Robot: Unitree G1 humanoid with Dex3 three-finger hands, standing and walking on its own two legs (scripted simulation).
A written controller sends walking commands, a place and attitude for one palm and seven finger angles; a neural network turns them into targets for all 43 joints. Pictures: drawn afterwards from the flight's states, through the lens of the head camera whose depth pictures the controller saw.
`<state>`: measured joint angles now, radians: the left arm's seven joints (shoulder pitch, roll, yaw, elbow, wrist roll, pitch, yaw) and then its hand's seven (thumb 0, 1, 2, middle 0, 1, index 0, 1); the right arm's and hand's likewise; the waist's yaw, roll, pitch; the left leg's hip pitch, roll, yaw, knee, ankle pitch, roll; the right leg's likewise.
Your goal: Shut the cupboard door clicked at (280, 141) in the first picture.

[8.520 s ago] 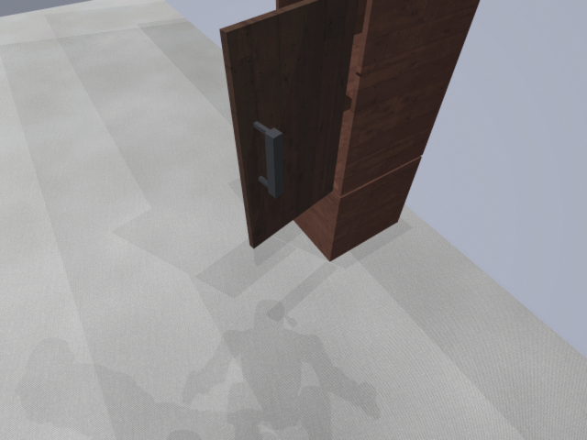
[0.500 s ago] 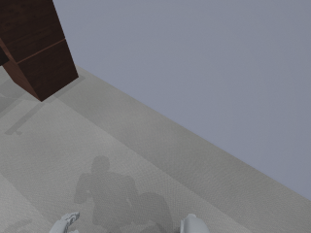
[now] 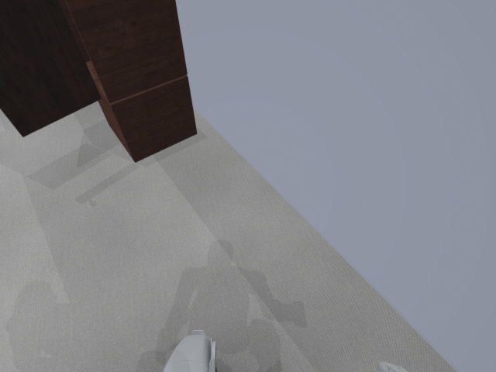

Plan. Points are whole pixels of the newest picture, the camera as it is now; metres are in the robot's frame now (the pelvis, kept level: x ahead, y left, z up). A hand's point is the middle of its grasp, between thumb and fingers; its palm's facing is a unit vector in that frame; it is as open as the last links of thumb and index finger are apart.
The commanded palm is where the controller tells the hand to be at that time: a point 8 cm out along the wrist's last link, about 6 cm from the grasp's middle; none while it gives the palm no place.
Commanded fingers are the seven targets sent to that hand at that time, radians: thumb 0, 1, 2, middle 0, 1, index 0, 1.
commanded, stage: walk to a spot facing it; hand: left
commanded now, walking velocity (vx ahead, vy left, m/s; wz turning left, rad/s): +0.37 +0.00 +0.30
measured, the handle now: out of the picture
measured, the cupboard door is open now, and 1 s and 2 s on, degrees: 100 100 100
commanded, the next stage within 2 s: turn to face it in 1.06 s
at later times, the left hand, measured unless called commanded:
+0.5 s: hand (140, 287) +0.29 +0.26 -0.17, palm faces +0.12 -0.98 -0.15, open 7.3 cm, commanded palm none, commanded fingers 0.00 0.90 0.90 -0.20 -0.30 -0.20 -0.30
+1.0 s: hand (179, 210) +0.48 +0.22 -0.17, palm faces +0.20 -0.95 -0.22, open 7.0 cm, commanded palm none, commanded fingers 0.00 0.90 0.90 -0.20 -0.30 -0.20 -0.30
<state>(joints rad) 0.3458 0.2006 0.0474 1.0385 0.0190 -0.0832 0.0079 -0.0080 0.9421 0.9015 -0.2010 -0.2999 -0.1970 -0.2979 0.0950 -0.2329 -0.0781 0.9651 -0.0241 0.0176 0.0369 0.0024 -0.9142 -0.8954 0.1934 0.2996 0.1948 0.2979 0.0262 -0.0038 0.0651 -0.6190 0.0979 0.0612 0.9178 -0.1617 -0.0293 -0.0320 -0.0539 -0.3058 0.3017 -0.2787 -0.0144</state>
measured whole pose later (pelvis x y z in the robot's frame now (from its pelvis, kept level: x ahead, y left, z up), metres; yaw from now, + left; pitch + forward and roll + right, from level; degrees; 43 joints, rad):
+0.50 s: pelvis +0.22 +0.07 +0.00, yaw +5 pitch +0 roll -1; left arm 0.16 0.21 0.06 0.99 0.03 -0.01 -0.02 0.01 0.93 0.90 -0.20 -0.30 -0.19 -0.30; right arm 0.33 -0.19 -0.05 1.06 -0.01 -0.07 -0.03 -0.02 -0.95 -0.89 0.20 0.30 0.20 0.30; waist 0.00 -0.05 0.05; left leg -0.07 -0.05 0.10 0.30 -0.23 0.09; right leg -0.63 -0.14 -0.04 1.00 -0.11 0.04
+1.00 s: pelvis +0.45 +0.02 +0.00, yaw +10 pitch -1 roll +0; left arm 0.22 0.19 0.06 1.02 0.00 -0.09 0.02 -0.04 0.97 0.90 -0.20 -0.30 -0.20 -0.30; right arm 0.27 -0.14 -0.06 1.07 -0.02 -0.01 0.00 0.00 -0.91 -0.89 0.20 0.30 0.20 0.30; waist -0.04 -0.01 0.06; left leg -0.58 0.11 0.03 1.03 -0.22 -0.02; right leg -0.11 0.01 -0.20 0.36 -0.24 -0.07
